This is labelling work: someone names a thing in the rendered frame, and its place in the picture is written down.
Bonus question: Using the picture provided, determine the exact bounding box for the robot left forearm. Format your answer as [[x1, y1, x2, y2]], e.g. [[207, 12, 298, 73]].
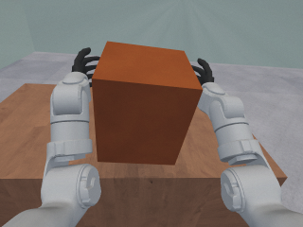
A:
[[41, 71, 93, 202]]

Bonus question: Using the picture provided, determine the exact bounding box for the robot left hand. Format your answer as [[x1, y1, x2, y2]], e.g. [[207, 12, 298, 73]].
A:
[[71, 47, 100, 88]]

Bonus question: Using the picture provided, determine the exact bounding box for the pedestal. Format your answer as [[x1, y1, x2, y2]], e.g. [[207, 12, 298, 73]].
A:
[[0, 83, 288, 227]]

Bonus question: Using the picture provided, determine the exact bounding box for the robot right upper arm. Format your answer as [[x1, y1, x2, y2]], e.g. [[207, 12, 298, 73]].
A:
[[221, 164, 303, 227]]

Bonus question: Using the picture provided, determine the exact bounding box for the robot right hand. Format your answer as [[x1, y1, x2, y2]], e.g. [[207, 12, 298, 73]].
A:
[[191, 58, 215, 86]]

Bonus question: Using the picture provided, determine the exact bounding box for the robot left upper arm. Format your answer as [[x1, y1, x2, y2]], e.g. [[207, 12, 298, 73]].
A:
[[2, 164, 101, 227]]

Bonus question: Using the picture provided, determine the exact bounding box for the robot right forearm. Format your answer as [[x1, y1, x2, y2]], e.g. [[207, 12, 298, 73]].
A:
[[197, 82, 282, 200]]

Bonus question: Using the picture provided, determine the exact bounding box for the carton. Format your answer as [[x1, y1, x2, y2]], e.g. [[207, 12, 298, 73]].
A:
[[91, 41, 203, 166]]

